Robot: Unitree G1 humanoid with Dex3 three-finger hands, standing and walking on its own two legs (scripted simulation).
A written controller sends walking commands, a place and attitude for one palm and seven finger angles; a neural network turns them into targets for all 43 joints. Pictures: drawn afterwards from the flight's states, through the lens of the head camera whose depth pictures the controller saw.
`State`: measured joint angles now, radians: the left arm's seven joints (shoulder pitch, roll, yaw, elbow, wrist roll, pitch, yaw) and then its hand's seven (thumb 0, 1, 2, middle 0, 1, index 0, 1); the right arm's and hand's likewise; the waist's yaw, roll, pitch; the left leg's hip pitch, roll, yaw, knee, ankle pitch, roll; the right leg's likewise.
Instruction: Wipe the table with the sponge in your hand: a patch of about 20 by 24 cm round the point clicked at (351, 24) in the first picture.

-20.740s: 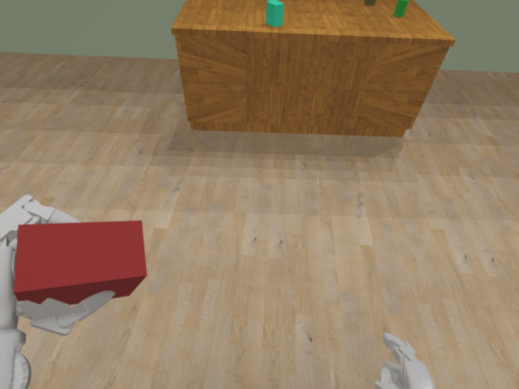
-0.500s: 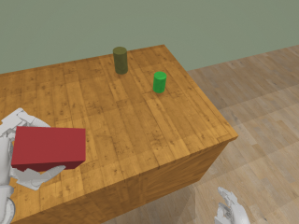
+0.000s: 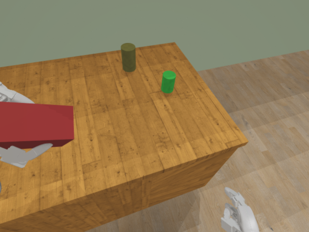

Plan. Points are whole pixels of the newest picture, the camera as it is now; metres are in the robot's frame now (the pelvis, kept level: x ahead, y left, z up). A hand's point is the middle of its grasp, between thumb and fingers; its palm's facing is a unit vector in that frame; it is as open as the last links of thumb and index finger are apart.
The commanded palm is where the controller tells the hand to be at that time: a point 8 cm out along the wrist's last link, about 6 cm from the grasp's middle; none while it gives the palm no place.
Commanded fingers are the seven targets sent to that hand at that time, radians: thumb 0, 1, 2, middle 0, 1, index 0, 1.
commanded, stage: come to a stop and stand still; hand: left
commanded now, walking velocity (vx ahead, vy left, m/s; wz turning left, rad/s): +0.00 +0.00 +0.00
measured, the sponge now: (46, 128) +0.26 +0.26 +0.15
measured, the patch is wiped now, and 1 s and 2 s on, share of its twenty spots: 0.00 0.00 0.00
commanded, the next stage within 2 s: look again from close up in 0.66 s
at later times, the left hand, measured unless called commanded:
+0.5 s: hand (26, 133) +0.24 +0.27 +0.17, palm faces +0.39 -0.86 -0.32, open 10.3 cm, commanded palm +0.18 +0.31 +0.17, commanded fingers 0.00 0.10 1.30 -1.20 -1.60 -1.20 -1.60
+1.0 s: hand (32, 140) +0.23 +0.26 +0.16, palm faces +0.38 -0.84 -0.38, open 10.3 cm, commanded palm +0.17 +0.30 +0.17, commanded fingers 0.00 0.10 1.30 -1.20 -1.60 -1.20 -1.60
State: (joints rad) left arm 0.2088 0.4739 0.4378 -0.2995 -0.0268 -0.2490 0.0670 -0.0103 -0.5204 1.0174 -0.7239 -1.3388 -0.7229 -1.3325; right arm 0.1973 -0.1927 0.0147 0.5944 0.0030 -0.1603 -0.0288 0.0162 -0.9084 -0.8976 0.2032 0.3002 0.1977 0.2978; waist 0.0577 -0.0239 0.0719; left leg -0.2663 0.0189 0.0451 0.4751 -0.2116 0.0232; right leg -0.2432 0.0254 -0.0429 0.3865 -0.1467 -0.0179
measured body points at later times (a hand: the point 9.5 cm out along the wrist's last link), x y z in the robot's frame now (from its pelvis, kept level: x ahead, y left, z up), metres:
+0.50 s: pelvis +0.02 +0.03 +0.00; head +0.04 +0.06 +0.45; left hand +0.21 +0.32 +0.19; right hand +0.22 -0.18 -0.06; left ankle +0.03 +0.10 -0.74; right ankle +0.04 -0.11 -0.74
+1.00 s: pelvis +0.01 +0.01 +0.00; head +0.03 +0.03 +0.45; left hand +0.20 +0.31 +0.18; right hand +0.19 -0.21 -0.07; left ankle +0.03 +0.10 -0.74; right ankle +0.04 -0.11 -0.74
